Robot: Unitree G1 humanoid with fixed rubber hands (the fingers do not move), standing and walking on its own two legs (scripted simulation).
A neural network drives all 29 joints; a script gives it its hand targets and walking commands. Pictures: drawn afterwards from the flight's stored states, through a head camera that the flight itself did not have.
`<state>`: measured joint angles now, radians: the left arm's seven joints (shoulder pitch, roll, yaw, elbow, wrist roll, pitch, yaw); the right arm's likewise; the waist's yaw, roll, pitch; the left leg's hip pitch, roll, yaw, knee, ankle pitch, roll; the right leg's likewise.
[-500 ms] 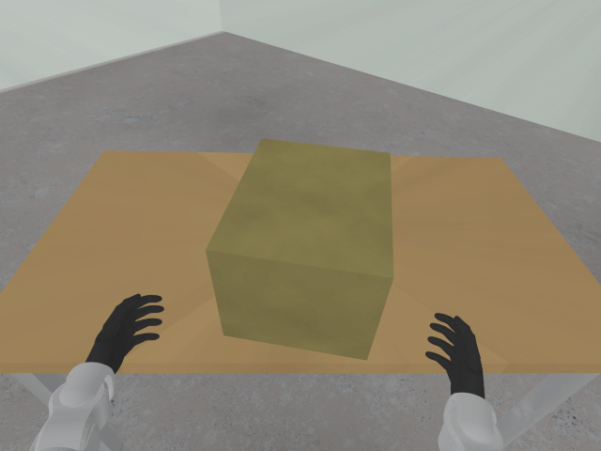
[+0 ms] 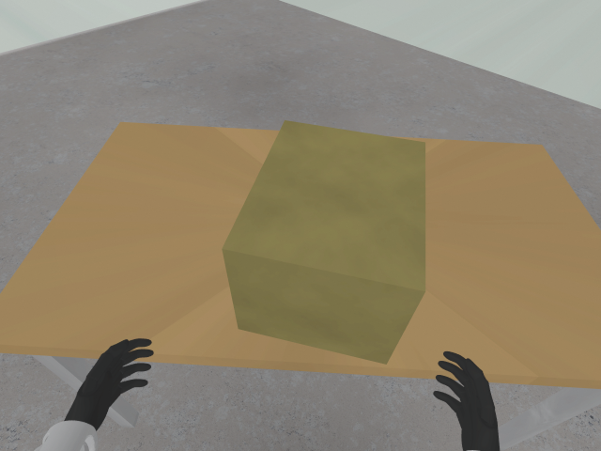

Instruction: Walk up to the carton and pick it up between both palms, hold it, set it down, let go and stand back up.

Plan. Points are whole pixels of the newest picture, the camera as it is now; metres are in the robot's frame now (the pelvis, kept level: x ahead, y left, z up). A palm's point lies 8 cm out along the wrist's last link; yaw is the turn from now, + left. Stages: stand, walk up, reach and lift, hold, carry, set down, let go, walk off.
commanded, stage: set down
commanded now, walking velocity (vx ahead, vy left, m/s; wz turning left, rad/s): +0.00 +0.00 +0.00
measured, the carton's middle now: (332, 234) +0.46 -0.02 -0.01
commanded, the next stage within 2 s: let go in 1.56 s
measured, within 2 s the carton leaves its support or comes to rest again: neither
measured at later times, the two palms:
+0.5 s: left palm (98, 402) +0.17 +0.27 -0.01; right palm (466, 439) +0.16 -0.19 -0.02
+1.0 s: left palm (108, 422) +0.15 +0.25 -0.03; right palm out of the picture +0.15 -0.20 -0.05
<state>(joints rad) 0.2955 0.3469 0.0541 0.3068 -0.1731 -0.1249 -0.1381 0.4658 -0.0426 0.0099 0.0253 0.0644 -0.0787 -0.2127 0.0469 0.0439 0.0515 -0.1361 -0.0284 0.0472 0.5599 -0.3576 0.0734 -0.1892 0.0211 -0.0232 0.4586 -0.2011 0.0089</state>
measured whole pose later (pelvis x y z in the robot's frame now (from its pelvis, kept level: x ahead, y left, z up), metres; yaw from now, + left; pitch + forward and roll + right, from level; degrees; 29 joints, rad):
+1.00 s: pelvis +0.01 -0.02 +0.00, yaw +0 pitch -6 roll -2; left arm 0.30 0.35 0.03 0.34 -0.17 0.11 -0.08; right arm 0.39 -0.05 0.01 0.37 0.06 -0.12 -0.09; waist 0.05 0.05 0.05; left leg -0.06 -0.01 0.05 0.50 -0.34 0.05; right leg -0.12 0.04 -0.02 0.42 -0.20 -0.01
